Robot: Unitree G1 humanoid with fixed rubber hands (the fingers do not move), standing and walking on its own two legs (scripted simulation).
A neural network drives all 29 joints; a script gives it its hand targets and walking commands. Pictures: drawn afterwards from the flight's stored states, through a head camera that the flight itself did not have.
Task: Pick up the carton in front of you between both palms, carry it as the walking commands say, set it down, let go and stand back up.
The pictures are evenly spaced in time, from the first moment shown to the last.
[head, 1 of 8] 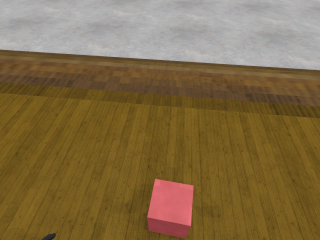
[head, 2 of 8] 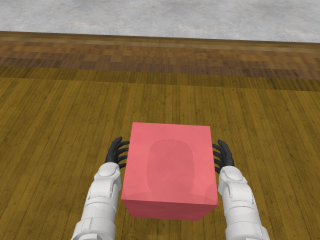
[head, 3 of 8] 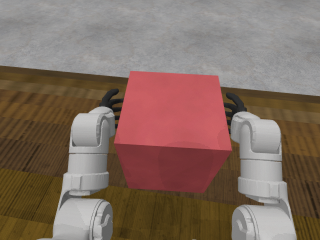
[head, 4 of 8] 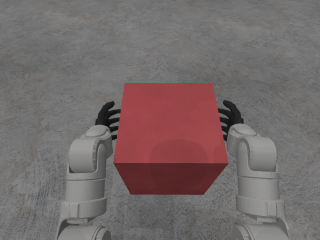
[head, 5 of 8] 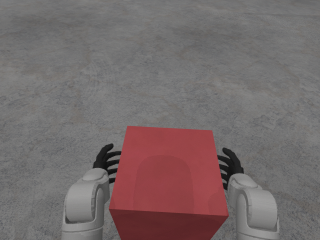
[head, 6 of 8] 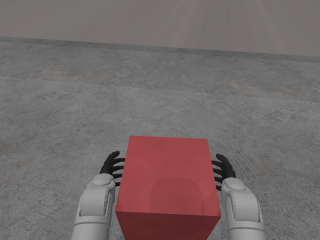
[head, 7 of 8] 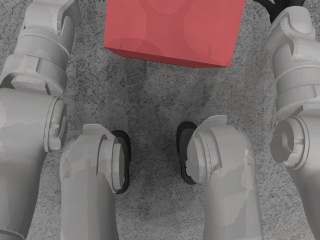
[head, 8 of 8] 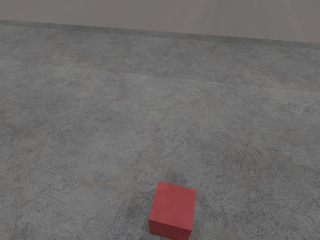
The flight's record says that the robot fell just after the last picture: no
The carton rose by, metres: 0.69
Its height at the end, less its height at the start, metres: -1.05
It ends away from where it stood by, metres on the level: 7.17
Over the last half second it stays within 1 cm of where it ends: yes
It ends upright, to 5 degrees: yes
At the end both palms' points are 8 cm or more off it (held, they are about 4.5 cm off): yes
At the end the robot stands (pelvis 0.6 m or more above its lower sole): yes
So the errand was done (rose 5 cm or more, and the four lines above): yes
